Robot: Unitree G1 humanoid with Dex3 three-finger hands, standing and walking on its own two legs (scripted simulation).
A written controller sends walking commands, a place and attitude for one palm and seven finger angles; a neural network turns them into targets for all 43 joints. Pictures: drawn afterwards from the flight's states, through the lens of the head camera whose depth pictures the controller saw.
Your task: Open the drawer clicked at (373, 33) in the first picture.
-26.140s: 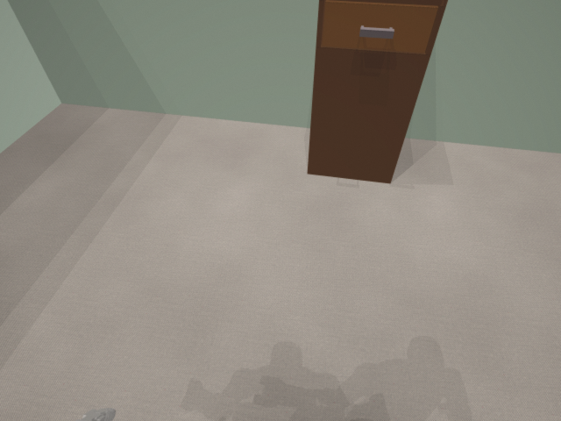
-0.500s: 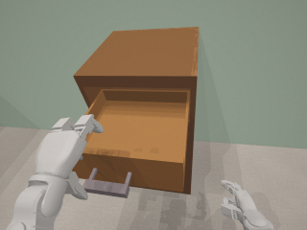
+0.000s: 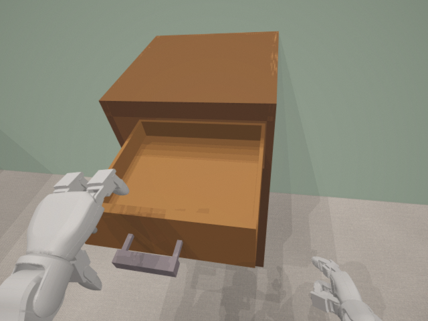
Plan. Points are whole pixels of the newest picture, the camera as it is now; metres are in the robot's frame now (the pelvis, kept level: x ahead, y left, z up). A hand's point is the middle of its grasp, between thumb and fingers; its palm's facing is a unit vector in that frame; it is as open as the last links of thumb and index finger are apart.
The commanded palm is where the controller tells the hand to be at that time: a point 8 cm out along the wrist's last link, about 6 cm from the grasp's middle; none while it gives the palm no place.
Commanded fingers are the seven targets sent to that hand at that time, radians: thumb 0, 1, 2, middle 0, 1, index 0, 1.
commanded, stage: draw the hand back to the body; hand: left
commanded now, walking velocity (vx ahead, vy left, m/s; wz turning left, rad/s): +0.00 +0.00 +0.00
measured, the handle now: (150, 252) +0.24 +0.18 +0.00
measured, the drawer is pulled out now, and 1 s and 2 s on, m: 0.29 0.29 0.29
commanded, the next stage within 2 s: step back with the hand held close in 1.16 s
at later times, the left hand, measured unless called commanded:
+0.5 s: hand (74, 219) +0.19 +0.22 +0.19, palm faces +0.38 -0.87 -0.32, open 12.6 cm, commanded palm +0.14 +0.26 +0.20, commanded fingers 0.00 0.13 0.57 -0.25 -0.80 -0.25 -0.80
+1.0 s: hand (56, 230) +0.18 +0.24 +0.18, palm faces +0.46 -0.80 -0.38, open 8.3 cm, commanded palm +0.13 +0.28 +0.19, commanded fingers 0.00 0.90 0.90 -0.20 -0.30 -0.20 -0.30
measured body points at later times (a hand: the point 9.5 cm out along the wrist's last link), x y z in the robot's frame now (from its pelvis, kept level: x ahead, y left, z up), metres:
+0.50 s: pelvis +0.01 +0.00 +0.00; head +0.00 -0.01 +0.45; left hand +0.17 +0.26 +0.21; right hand +0.20 -0.19 -0.08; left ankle -0.03 +0.09 -0.74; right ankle +0.01 -0.07 -0.74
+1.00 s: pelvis +0.01 +0.00 +0.00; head +0.00 -0.03 +0.45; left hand +0.15 +0.28 +0.20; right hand +0.22 -0.21 -0.08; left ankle -0.03 +0.09 -0.74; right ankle +0.01 -0.07 -0.74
